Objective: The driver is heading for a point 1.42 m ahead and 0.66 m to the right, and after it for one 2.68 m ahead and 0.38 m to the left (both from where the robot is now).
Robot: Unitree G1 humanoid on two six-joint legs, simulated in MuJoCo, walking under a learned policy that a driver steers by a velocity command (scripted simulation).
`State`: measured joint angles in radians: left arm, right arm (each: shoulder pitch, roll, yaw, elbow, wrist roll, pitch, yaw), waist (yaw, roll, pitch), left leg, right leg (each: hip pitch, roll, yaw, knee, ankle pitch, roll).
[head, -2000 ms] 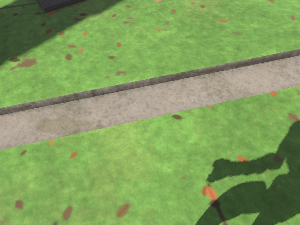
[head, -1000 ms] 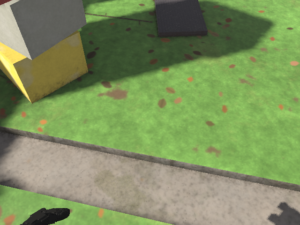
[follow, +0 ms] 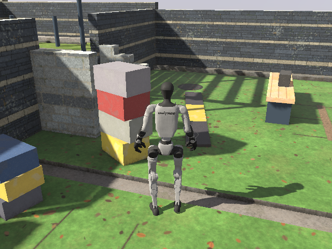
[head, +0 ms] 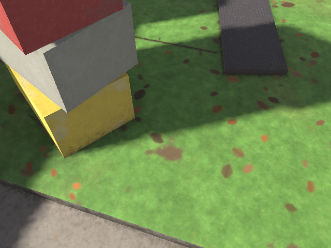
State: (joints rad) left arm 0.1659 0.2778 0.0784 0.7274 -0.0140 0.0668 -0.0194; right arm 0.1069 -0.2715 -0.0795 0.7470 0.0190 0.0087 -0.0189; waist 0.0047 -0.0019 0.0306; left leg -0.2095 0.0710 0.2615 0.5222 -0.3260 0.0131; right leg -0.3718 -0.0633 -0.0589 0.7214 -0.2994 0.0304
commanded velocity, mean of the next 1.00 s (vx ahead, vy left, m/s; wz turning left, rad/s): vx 0.01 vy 0.00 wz -0.57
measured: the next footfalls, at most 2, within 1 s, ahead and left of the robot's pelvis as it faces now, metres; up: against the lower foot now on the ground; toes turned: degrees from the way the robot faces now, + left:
right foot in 0.02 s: +0.04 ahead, -0.11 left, +0.00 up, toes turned -5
left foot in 0.48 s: +0.11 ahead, +0.10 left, +0.00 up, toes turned -22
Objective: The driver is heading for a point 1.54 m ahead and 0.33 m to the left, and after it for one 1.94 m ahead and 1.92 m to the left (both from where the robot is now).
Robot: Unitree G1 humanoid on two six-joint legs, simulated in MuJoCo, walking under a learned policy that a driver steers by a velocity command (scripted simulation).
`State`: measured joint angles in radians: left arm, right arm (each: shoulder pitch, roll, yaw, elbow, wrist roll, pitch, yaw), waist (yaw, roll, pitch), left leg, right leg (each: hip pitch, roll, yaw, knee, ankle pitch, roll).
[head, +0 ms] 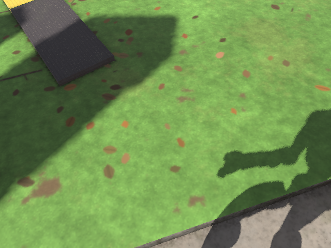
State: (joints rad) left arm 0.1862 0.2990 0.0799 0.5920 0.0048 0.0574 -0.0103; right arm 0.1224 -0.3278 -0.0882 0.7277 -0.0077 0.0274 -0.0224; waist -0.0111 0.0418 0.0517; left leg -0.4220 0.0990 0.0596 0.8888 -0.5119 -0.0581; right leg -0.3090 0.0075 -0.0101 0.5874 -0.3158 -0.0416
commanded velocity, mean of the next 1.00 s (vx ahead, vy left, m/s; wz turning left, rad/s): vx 0.29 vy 0.00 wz -0.12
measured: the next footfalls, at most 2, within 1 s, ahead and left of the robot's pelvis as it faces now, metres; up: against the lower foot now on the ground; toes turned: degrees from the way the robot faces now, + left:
left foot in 0.48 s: +0.06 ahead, +0.11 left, +0.00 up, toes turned -3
right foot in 1.00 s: +0.43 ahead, -0.17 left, -0.06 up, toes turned -4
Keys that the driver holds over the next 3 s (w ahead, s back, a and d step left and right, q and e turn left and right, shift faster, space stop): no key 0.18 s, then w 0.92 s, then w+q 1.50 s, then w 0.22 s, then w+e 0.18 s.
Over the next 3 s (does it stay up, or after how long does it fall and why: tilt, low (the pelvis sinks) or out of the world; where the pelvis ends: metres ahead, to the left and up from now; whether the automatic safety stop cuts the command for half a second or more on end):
stays up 1.31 0.24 0.00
